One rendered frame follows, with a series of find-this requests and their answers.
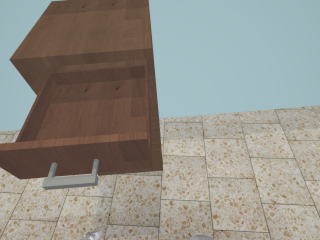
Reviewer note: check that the cabinet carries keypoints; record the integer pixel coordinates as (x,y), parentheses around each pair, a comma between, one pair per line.
(92,34)

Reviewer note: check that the handle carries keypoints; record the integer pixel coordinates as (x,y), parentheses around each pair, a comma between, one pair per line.
(52,183)

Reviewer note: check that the drawer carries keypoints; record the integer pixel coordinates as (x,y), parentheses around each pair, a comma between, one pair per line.
(82,115)

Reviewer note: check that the left robot hand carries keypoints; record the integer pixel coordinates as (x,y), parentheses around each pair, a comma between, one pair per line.
(95,235)

